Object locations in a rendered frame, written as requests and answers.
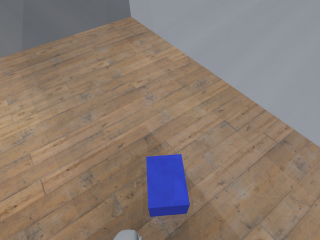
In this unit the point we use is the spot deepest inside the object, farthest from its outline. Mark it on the carton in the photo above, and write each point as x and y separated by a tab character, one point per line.
166	185

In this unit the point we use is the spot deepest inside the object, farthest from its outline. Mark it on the robot left thigh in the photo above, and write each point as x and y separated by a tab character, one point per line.
128	234

